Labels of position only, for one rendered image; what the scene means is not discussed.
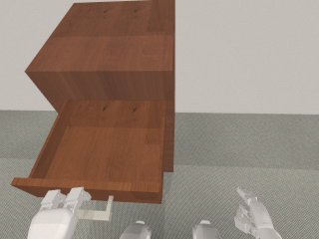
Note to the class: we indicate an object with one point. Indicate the cabinet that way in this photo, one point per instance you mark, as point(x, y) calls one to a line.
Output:
point(113, 50)

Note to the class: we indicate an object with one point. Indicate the robot left thigh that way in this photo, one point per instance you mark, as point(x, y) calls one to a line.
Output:
point(137, 231)

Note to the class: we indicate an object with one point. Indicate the robot thigh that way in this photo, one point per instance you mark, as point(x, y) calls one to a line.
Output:
point(137, 231)
point(204, 231)

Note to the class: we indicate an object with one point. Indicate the left robot hand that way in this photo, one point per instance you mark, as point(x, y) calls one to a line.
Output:
point(52, 222)

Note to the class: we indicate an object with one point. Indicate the handle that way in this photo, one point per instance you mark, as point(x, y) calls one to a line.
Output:
point(96, 215)

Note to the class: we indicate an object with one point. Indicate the robot right forearm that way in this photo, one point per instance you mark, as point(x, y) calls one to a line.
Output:
point(267, 233)

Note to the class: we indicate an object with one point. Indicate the robot right thigh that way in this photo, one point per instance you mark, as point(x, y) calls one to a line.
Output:
point(204, 231)

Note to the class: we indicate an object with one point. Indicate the right robot hand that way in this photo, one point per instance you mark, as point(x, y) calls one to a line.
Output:
point(256, 215)

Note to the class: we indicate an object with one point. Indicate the drawer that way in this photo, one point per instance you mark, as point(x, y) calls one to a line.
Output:
point(109, 147)

